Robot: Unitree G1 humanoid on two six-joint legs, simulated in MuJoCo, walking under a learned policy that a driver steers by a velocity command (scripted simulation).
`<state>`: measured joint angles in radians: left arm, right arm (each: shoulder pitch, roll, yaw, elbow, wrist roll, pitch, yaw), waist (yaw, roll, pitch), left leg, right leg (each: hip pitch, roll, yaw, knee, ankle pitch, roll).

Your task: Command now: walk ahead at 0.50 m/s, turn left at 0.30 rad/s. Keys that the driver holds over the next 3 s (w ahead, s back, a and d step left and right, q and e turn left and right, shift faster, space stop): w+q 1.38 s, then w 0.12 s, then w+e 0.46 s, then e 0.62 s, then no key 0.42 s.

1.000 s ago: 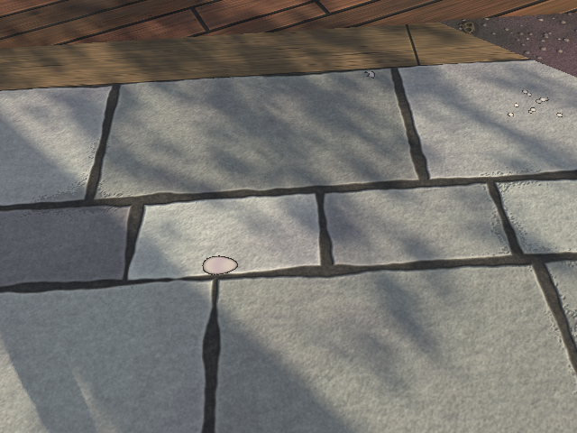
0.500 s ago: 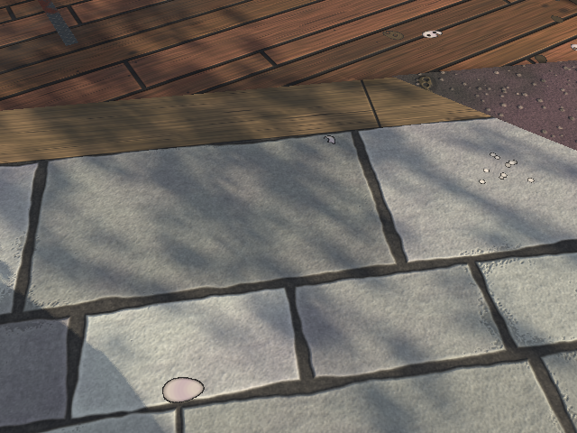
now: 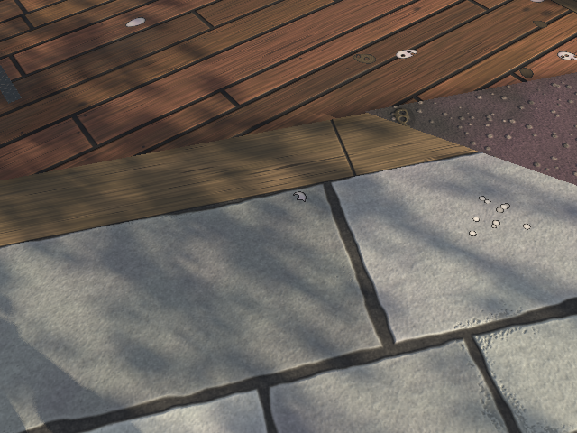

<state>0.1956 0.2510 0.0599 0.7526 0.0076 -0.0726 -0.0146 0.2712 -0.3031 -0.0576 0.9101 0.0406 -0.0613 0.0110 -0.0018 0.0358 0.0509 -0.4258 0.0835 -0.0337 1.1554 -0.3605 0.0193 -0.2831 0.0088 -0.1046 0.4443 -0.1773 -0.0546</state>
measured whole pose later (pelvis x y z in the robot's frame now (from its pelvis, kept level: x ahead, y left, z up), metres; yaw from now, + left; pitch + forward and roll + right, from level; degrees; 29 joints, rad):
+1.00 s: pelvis +0.57 +0.13 +0.00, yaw +35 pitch +1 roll -2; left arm 0.16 0.26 0.06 0.77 0.01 -0.11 -0.01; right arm 0.32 -0.31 -0.07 0.73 0.03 -0.02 -0.01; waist -0.01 0.05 0.02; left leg -0.44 0.00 -0.08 1.19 -0.38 0.02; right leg -0.30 0.03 -0.04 0.45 -0.18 -0.02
